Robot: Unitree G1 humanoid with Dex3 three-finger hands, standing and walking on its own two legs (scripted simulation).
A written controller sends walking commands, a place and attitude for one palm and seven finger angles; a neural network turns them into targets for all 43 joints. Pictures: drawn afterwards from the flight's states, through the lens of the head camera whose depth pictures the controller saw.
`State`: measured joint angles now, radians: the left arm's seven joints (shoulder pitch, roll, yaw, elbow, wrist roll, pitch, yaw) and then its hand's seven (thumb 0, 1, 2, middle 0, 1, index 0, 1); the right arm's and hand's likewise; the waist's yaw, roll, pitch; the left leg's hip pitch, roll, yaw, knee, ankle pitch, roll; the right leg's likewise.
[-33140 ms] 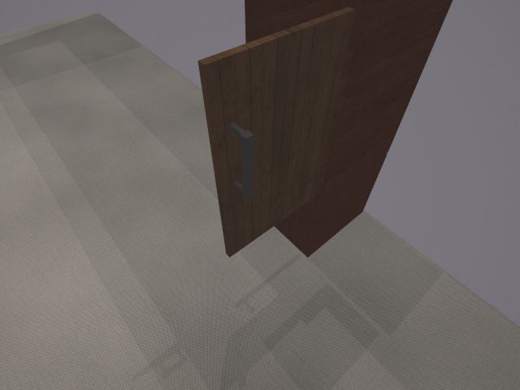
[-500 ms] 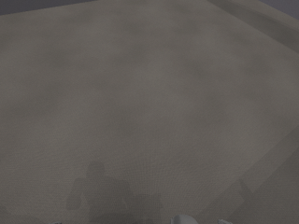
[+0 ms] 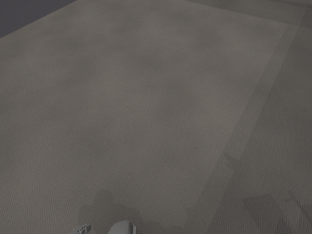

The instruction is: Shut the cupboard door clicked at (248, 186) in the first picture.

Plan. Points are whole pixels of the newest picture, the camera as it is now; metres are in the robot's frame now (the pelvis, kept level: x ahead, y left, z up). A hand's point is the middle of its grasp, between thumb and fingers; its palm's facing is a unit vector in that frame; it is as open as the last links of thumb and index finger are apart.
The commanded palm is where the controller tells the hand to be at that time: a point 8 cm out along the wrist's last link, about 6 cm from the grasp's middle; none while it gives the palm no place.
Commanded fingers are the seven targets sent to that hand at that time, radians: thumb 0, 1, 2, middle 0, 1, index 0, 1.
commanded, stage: turn to face it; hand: left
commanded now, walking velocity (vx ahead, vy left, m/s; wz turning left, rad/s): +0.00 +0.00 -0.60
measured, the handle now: out of the picture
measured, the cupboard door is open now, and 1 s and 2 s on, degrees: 53 53 53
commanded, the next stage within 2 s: take the last steps up to it in 1.96 s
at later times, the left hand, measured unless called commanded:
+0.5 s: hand out of the picture +0.13 +0.25 -0.17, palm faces -0.21 -0.95 -0.21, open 7.4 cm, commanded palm none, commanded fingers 0.00 0.90 0.90 -0.20 -0.30 -0.20 -0.30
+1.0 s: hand (130, 208) +0.21 +0.10 -0.15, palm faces -0.55 -0.79 -0.26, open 7.4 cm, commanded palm none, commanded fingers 0.00 0.90 0.90 -0.20 -0.30 -0.20 -0.30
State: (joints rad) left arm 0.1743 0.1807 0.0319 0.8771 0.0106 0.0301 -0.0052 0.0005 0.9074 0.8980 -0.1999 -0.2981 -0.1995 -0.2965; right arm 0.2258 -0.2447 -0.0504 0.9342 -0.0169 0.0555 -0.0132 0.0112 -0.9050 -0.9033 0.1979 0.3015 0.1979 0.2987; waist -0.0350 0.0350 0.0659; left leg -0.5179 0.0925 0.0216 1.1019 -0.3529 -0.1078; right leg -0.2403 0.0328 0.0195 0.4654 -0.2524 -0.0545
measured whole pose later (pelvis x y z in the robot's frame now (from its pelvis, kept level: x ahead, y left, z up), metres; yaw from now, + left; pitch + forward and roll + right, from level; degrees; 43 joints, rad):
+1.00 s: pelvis +0.02 -0.02 +0.00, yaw -35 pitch +2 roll +2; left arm 0.18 0.20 0.04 0.88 0.01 0.02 -0.01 0.00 0.91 0.90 -0.20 -0.30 -0.20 -0.30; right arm 0.18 -0.26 -0.05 0.91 -0.02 0.06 -0.01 0.01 -0.90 -0.90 0.20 0.30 0.20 0.30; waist -0.02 0.02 0.08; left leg -0.52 0.08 -0.01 1.06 -0.34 -0.11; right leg -0.24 0.05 0.06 0.45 -0.24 -0.06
